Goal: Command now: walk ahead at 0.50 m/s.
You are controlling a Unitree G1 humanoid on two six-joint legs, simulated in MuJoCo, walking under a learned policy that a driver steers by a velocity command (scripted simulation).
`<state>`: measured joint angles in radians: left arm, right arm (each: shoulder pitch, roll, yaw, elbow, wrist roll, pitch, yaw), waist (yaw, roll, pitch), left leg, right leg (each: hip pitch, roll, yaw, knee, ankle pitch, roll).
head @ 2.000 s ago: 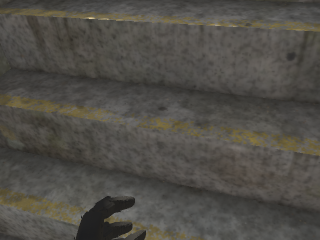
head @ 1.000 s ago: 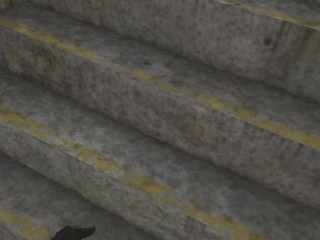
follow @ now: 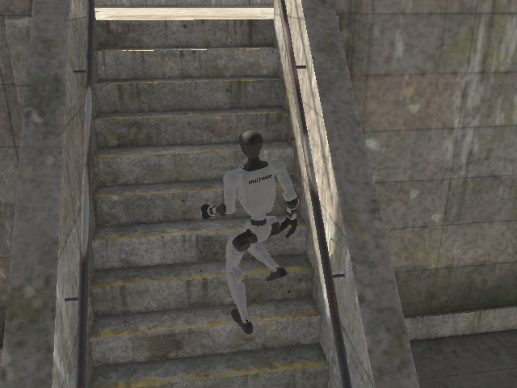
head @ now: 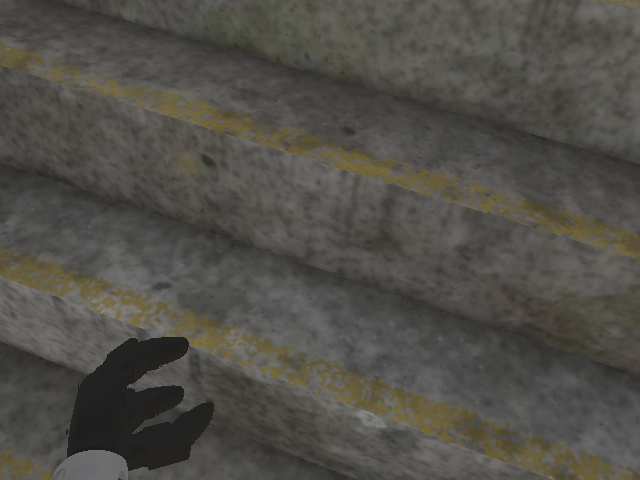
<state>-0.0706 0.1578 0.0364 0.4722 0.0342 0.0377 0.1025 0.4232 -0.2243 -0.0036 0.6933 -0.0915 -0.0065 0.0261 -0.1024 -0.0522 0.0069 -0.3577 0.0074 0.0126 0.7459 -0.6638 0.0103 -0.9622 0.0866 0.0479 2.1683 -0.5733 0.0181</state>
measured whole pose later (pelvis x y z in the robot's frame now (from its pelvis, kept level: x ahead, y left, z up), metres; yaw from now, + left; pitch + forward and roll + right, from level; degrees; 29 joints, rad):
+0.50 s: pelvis -0.29 +0.15 -0.27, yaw -6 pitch +0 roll -4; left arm -0.05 0.15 0.02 0.57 0.09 0.01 0.10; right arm 0.31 -0.33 -0.07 0.67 0.01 0.09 0.02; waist -0.20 0.09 0.21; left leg -0.52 0.03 0.02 0.93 -0.85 0.00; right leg -0.23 0.06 -0.02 0.71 -0.87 -0.16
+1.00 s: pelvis -0.68 +0.36 -0.72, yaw -4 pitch -2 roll -3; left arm 0.11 0.12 0.00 0.50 0.03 0.05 0.11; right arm 0.21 -0.22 -0.03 0.64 -0.01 0.14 0.00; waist 0.00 0.08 0.02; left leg -0.45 0.12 -0.11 1.10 0.03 -0.01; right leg -0.51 -0.04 -0.16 1.08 -0.87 -0.12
